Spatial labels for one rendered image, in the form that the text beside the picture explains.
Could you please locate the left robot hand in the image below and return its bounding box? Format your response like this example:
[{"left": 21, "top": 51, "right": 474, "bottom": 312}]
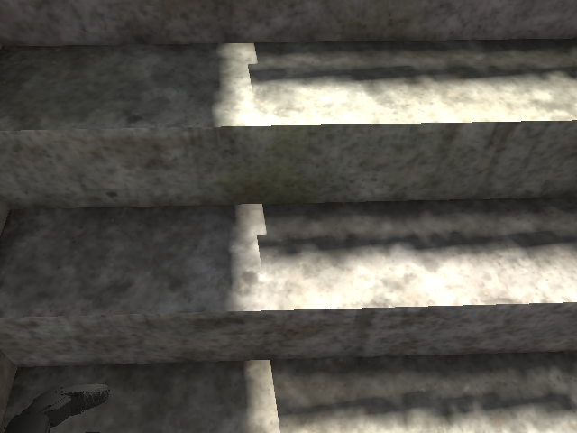
[{"left": 4, "top": 383, "right": 110, "bottom": 433}]

